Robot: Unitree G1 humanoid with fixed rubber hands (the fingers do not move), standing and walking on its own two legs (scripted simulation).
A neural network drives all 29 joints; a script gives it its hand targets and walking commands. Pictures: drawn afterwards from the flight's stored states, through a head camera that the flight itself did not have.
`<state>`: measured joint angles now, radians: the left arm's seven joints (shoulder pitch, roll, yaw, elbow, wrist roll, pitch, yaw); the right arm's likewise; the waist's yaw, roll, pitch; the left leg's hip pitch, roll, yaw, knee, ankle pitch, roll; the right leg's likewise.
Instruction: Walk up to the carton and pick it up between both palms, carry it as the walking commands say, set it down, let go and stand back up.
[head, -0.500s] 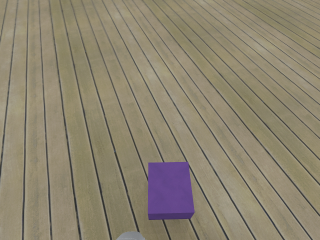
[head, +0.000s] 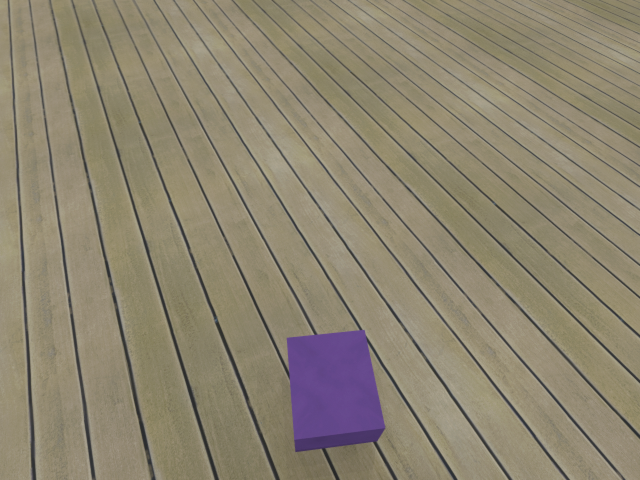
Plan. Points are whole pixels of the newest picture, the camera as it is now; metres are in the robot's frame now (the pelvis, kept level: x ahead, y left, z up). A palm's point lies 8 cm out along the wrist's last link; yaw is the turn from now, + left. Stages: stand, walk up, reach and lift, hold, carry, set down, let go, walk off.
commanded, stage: walk up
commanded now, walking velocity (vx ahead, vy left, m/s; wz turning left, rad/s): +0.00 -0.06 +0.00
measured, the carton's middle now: (331, 388) +0.44 -0.06 -0.70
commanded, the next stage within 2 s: stand in 0.66 s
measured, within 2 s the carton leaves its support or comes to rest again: neither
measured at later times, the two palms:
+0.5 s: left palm out of the picture -0.01 +0.14 -0.15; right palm out of the picture -0.01 -0.30 -0.16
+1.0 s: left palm out of the picture -0.02 +0.13 -0.15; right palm out of the picture -0.01 -0.29 -0.15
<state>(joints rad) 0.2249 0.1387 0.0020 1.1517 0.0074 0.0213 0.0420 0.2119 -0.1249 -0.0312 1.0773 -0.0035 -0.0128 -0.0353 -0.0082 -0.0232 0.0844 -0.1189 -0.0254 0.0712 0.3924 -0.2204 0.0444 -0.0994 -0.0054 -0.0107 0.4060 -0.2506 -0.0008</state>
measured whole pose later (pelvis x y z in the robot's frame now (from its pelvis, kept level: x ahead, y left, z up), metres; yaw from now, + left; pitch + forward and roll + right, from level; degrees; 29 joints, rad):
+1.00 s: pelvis -0.01 -0.08 +0.00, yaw +1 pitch -3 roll +0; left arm 0.25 0.13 0.00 1.13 0.00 0.00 0.03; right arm 0.26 -0.11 -0.01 1.15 -0.01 -0.01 -0.04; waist 0.00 -0.02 0.08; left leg -0.11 0.03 0.02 0.39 -0.23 -0.02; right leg -0.11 0.04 -0.07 0.39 -0.22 -0.06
